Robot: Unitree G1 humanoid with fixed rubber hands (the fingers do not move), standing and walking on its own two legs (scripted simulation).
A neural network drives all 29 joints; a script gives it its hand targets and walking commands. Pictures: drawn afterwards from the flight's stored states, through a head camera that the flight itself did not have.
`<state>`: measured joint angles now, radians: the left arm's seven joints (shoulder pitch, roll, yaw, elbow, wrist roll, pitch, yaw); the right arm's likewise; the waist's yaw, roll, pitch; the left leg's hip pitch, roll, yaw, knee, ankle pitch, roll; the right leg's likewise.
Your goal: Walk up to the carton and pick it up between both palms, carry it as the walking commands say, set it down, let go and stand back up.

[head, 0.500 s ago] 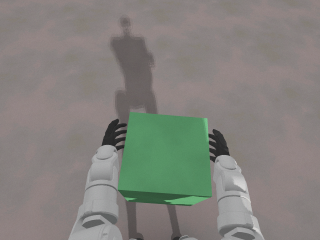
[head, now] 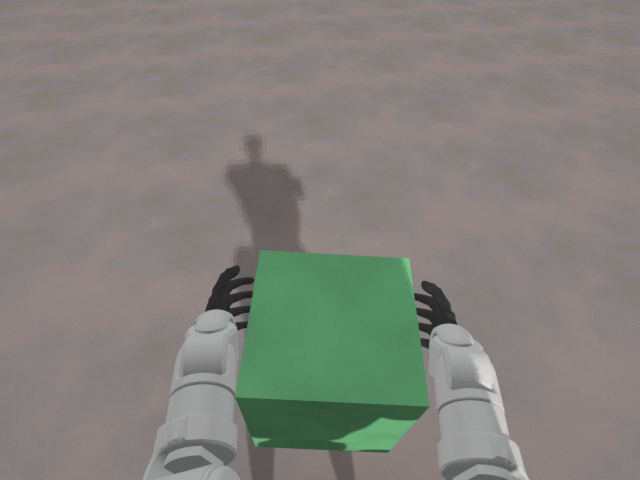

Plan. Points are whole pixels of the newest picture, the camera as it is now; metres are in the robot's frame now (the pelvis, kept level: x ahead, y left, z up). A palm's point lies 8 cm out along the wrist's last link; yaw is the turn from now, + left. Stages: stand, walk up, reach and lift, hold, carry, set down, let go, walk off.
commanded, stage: reach and lift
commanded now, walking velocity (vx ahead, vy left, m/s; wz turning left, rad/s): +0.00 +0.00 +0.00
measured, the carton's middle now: (328, 358) +0.31 -0.03 -0.05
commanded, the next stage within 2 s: hold in 1.70 s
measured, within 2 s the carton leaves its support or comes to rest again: neither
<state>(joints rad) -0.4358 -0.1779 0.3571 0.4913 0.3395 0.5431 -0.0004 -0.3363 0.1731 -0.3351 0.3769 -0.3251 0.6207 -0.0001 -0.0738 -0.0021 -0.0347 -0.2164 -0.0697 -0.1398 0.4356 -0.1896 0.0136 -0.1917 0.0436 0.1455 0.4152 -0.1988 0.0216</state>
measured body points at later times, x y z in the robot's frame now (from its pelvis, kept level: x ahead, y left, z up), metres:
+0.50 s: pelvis +0.01 -0.01 +0.00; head -0.05 +0.00 +0.45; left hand +0.33 +0.13 +0.06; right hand +0.31 -0.17 +0.05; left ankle +0.03 +0.11 -0.74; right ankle +0.02 -0.13 -0.74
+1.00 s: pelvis +0.02 -0.01 +0.01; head -0.03 -0.01 +0.45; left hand +0.33 +0.14 +0.06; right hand +0.32 -0.16 +0.04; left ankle +0.03 +0.11 -0.74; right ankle +0.02 -0.13 -0.74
